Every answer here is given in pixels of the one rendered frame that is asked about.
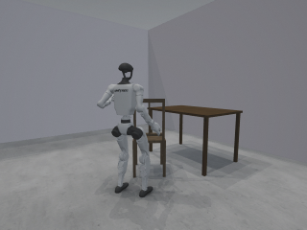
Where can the right robot hand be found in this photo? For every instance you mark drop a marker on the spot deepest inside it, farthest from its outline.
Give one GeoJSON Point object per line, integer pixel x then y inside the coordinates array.
{"type": "Point", "coordinates": [156, 128]}

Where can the robot left shin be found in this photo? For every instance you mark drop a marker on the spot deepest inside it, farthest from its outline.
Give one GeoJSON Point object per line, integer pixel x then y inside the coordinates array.
{"type": "Point", "coordinates": [122, 168]}

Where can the right robot upper arm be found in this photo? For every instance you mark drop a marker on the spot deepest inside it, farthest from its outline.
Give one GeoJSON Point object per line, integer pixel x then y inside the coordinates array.
{"type": "Point", "coordinates": [138, 89]}

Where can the humanoid robot torso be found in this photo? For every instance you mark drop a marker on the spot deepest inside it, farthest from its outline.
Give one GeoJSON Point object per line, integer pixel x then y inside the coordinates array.
{"type": "Point", "coordinates": [125, 104]}

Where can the left robot forearm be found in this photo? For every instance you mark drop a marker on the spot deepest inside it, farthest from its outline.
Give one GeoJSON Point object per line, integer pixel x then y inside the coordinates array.
{"type": "Point", "coordinates": [108, 102]}

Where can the right robot forearm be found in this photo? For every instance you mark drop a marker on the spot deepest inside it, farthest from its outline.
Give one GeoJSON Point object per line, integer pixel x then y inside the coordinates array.
{"type": "Point", "coordinates": [146, 116]}

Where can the chair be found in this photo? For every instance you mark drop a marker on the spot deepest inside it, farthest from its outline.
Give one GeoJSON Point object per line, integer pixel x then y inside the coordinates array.
{"type": "Point", "coordinates": [152, 137]}

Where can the left robot upper arm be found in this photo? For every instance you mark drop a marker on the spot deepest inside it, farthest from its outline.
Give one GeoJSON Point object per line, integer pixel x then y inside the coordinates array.
{"type": "Point", "coordinates": [106, 96]}

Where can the table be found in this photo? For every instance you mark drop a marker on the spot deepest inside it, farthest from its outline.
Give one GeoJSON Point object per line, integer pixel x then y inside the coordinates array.
{"type": "Point", "coordinates": [205, 113]}

